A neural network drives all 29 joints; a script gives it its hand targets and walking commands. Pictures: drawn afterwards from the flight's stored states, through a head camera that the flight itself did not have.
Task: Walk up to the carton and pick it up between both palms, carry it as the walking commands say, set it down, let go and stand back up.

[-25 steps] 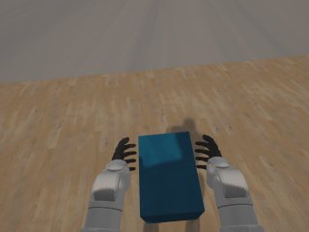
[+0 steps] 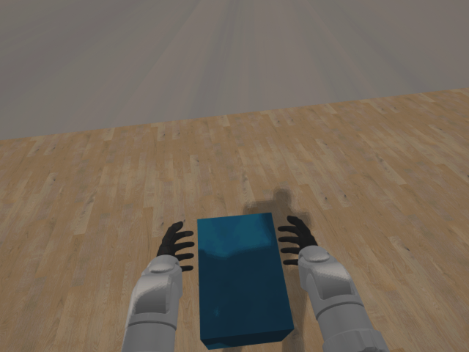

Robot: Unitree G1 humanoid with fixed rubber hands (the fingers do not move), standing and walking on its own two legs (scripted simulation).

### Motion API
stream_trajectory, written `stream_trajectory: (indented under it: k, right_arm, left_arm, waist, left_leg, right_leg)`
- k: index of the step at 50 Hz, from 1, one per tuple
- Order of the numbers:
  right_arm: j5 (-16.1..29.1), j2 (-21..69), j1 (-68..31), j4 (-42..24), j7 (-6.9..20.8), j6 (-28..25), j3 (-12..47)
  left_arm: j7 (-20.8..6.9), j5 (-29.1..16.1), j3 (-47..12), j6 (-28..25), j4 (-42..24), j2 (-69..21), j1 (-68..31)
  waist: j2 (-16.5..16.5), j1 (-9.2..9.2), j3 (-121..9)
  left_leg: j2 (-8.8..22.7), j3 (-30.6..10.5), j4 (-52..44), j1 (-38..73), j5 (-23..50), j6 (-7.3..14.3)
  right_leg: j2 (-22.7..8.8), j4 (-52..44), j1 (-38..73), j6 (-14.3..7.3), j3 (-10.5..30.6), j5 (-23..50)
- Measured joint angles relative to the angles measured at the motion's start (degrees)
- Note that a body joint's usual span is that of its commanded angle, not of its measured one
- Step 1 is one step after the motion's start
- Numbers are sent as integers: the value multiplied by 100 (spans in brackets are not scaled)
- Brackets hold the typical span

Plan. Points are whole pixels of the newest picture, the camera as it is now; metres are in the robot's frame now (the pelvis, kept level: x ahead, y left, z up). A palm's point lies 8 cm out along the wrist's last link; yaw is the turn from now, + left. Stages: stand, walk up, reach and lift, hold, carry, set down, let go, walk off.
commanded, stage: hold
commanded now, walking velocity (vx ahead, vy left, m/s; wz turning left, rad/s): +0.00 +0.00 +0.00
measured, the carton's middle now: (239, 281) +0.30 +0.07 -0.06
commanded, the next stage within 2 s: set down in 0.52 s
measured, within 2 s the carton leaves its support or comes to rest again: neither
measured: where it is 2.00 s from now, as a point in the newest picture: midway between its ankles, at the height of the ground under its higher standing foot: outside the picture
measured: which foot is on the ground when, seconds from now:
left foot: down 0.00-1.00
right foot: down 0.00-1.00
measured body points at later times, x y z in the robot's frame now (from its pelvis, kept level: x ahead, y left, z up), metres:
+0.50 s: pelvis -0.02 +0.01 +0.00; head -0.10 +0.02 +0.44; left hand +0.28 +0.19 +0.05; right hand +0.31 -0.06 +0.05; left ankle +0.06 +0.16 -0.74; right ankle -0.02 -0.11 -0.74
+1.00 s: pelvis -0.01 +0.02 -0.01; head -0.04 +0.02 +0.44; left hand +0.29 +0.19 +0.00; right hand +0.32 -0.06 +0.00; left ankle +0.06 +0.16 -0.74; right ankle -0.02 -0.11 -0.74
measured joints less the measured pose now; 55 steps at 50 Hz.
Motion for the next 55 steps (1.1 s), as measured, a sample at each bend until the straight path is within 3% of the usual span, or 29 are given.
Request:
stream_trajectory:
  k: [8,20,26,30,38,45,55]
  right_arm:
    - [-383,240,-679,824,271,31,-862]
    - [-576,133,-971,1326,570,-131,-1411]
    - [-674,146,-1104,1456,524,-107,-1422]
    - [-849,344,-949,1253,347,-89,-1218]
    - [-841,285,-791,1167,248,-59,-1202]
    - [-963,325,-893,1477,257,-457,-1441]
    - [-963,356,-1081,1872,199,-1315,-1815]
  left_arm:
    - [114,358,605,49,873,-170,-720]
    - [260,805,1156,-81,1654,-437,-1441]
    - [180,847,1247,-105,1660,-436,-1443]
    - [204,711,1207,20,1344,-387,-1311]
    - [96,863,1288,-119,1687,-454,-1472]
    - [101,825,1342,-501,1868,-429,-1411]
    - [246,903,1653,-1433,2299,-487,-1561]
  waist:
    - [-143,-115,-3]
    - [-276,36,-60]
    - [-264,85,-90]
    - [-229,-205,-214]
    - [-139,-139,-195]
    - [-207,-119,-77]
    - [-224,-249,27]
  left_leg:
    - [-145,61,308,135,-134,128]
    - [-94,255,158,207,-20,125]
    - [-57,199,75,176,36,66]
    - [-51,62,47,34,75,51]
    - [-45,133,156,-170,8,88]
    - [-90,141,373,-492,-76,108]
    - [-140,166,799,-1400,-126,149]
  right_leg:
    - [-100,212,175,122,96,-97]
    - [-50,279,69,137,350,-9]
    - [-7,294,-3,89,309,1]
    - [1,184,-70,54,169,41]
    - [8,279,-290,77,219,5]
    - [-17,447,-582,102,211,-69]
    - [-14,831,-1474,171,233,-110]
